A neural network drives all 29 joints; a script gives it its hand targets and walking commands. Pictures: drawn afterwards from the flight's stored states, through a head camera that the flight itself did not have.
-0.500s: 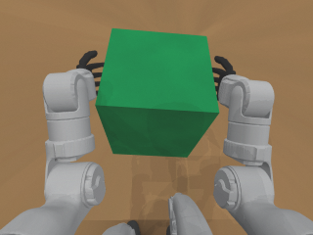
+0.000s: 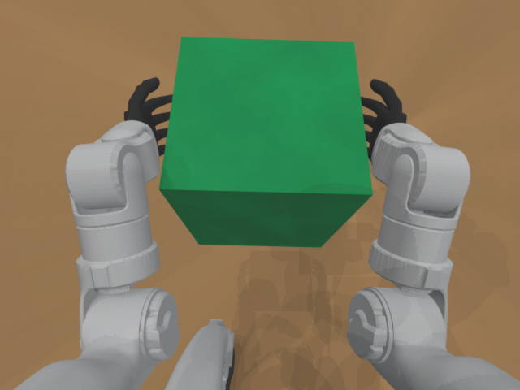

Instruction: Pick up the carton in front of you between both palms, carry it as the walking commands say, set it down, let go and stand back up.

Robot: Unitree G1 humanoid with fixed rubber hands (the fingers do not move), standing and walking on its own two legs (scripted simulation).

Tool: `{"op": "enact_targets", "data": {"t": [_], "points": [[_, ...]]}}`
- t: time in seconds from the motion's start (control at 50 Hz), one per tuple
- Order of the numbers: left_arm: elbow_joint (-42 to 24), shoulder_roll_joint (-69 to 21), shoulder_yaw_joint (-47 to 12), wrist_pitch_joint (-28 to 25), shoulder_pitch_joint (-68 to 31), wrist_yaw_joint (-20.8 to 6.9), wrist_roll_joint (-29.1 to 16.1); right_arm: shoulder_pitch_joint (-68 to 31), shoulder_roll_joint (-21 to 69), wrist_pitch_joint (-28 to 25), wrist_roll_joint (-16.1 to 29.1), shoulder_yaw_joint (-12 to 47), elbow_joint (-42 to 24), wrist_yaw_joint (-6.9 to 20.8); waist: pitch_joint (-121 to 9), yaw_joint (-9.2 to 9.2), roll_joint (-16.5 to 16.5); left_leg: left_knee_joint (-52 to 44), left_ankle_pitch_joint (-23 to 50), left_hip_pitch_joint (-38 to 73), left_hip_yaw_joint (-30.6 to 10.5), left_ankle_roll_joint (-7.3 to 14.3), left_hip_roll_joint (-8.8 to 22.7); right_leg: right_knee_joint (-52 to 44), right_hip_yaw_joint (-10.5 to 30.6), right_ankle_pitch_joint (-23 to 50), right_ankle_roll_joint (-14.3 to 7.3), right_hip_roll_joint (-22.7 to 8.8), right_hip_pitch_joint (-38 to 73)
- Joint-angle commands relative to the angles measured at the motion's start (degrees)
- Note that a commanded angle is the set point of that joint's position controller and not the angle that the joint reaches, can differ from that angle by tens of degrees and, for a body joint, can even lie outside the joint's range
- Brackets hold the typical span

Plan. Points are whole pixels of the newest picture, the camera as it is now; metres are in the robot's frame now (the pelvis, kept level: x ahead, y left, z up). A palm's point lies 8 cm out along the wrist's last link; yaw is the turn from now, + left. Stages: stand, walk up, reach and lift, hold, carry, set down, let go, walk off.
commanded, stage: carry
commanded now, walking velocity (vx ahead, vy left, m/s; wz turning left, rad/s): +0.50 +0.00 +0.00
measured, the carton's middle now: (263, 160) +0.41 +0.04 +0.08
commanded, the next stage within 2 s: none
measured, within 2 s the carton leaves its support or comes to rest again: neither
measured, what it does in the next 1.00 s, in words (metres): climbs: left foot, then right foot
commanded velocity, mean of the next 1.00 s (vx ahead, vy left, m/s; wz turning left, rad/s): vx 0.50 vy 0.00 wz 0.00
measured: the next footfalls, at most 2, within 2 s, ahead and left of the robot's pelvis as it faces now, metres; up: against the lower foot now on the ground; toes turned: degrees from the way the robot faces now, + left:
left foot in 0.10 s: +0.26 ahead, +0.11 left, +0.02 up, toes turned +3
right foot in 0.54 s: +0.52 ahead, -0.08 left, +0.04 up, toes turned -6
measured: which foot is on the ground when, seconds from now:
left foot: up 0.00-0.08, down 0.10-0.56, up 0.58-0.94, down 0.96-1.00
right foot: down 0.00-0.12, up 0.14-0.52, down 0.54-0.98, up 1.00-1.00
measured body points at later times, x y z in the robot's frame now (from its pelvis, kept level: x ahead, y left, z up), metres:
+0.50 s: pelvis +0.32 +0.02 +0.01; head +0.37 +0.03 +0.46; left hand +0.72 +0.15 +0.18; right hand +0.71 -0.15 +0.18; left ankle +0.21 +0.11 -0.72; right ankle +0.45 -0.09 -0.68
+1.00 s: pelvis +0.63 +0.03 +0.03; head +0.65 +0.03 +0.48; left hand +1.02 +0.18 +0.19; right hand +1.02 -0.12 +0.20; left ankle +0.74 +0.12 -0.68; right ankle +0.48 -0.07 -0.67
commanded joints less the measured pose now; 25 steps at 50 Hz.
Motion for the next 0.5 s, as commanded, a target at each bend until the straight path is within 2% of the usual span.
{"op": "enact_targets", "data": {"t": [0.0, 0.02, 0.04, 0.06, 0.08, 0.1, 0.12, 0.14, 0.16, 0.18, 0.22, 0.32, 0.36, 0.44, 0.48], "points": [[0.23, -55.53, -41.57, 1.67, -42.24, -16.05, -26.57, -34.03, 48.18, -0.29, 17.62, 37.88, 6.05, 8.87, -30.33, -1.25, -8.33, -13.78, 6.83, 6.68, 5.90, 0.10, -2.76, -0.31, 6.53, 45.23, -6.48, -10.40, 21.44], [2.45, -55.70, -40.98, 1.73, -41.81, -16.24, -26.07, -34.41, 48.63, -0.10, 18.21, 37.97, 7.48, 9.30, -29.55, -2.01, -9.14, -17.11, 7.83, 10.70, 7.70, 0.67, -3.88, 0.90, 4.83, 48.73, -5.51, -10.22, 19.76], [4.61, -55.91, -40.32, 1.75, -41.20, -16.35, -25.67, -34.84, 49.34, 0.02, 18.93, 37.95, 8.97, 9.78, -30.08, -3.73, -9.41, -20.55, 9.33, 16.75, 9.34, 1.55, -5.39, 4.89, 2.73, 54.59, -4.19, -9.99, 18.13], [6.46, -56.19, -39.70, 1.73, -40.90, -16.41, -25.35, -34.47, 50.42, 0.02, 19.68, 37.71, 10.90, 10.30, -32.33, -6.65, -8.20, -25.52, 12.75, 27.26, 11.05, 2.48, -6.32, 12.09, -0.40, 54.95, -2.04, -8.85, 14.85], [8.05, -56.33, -39.15, 1.56, -40.93, -16.45, -24.57, -34.25, 51.42, -0.14, 20.66, 37.34, 12.24, 10.90, -35.79, -9.27, -4.99, -23.94, 9.91, 40.68, 7.03, 3.06, -2.90, 21.14, -1.18, 43.88, -0.42, -7.82, 6.57], [9.20, -57.34, -38.40, 1.67, -41.36, -16.53, -24.05, -34.39, 51.41, -0.46, 21.22, 36.74, 13.65, 11.47, -41.76, -10.49, 8.42, -25.34, 7.95, 53.59, -20.41, 9.80, 13.27, 36.86, -0.46, 21.87, 2.51, -2.42, -7.67], [9.65, -58.15, -37.48, 1.58, -42.26, -16.52, -23.71, -35.47, 53.26, -0.86, 22.58, 36.64, 14.15, 11.94, -40.97, -11.47, 18.36, -32.35, 16.56, 59.92, -38.62, 16.29, 18.40, 49.84, 3.68, -6.25, 3.34, 6.36, -22.48], [8.71, -58.51, -37.69, 1.24, -43.56, -15.83, -22.53, -37.67, 55.47, -0.79, 24.60, 37.21, 12.16, 12.52, -38.22, -10.24, 13.80, -29.54, 19.29, 59.96, -34.49, 16.29, 18.55, 57.43, 8.69, -7.33, 1.58, 2.41, -28.42], [7.47, -58.48, -36.70, 1.01, -44.40, -15.16, -21.86, -41.63, 58.38, -1.02, 27.22, 38.55, 9.80, 13.07, -35.56, -10.54, 7.93, -27.55, 25.70, 56.61, -28.99, 14.96, 16.43, 58.06, 8.23, -5.32, 0.92, 1.08, -30.95], [6.64, -58.99, -36.09, 0.84, -44.66, -14.39, -21.17, -45.30, 60.39, -1.22, 29.60, 39.53, 7.12, 13.46, -33.82, -9.82, 4.14, -27.46, 27.62, 53.86, -24.35, 12.58, 15.02, 54.89, 8.06, -2.96, 0.52, -0.34, -31.60], [4.78, -58.49, -34.76, 0.37, -43.36, -12.69, -19.55, -49.16, 62.80, -1.50, 32.77, 40.70, 3.21, 13.76, -34.65, -9.04, 4.22, -28.97, 23.18, 51.36, -19.95, 10.25, 13.49, 49.23, 7.84, 0.20, 0.76, -1.45, -29.75], [1.97, -54.87, -34.68, -0.04, -40.00, -10.02, -15.98, -47.94, 60.68, -1.33, 33.79, 40.56, 0.09, 13.53, -34.66, -10.03, 5.99, -30.58, 25.67, 53.29, -16.08, 12.25, 13.95, 39.16, 4.58, 0.44, 2.11, -1.85, -34.01], [1.19, -53.23, -35.29, 0.31, -39.91, -9.62, -15.38, -46.80, 58.79, -1.01, 33.34, 40.54, 0.07, 13.36, -33.13, -10.32, 6.59, -30.83, 28.73, 52.60, -12.42, 11.73, 12.66, 31.54, 3.13, 3.28, 2.31, -1.82, -32.96], [4.04, -51.54, -36.24, 1.48, -38.49, -10.22, -15.60, -42.45, 55.57, -0.04, 30.76, 39.29, 4.74, 13.36, -30.34, -9.97, 8.96, -28.90, 39.10, 49.83, -4.80, 8.85, 10.01, 16.22, -2.29, 9.50, 0.89, 1.20, -23.70], [6.46, -51.71, -36.46, 1.96, -38.79, -11.00, -16.79, -41.20, 54.94, 0.34, 29.42, 38.49, 7.82, 13.47, -31.40, -7.50, 10.17, -21.50, 53.95, 47.28, -0.01, 6.24, 8.77, 8.80, -6.30, 9.78, -0.52, 5.09, -12.74]]}}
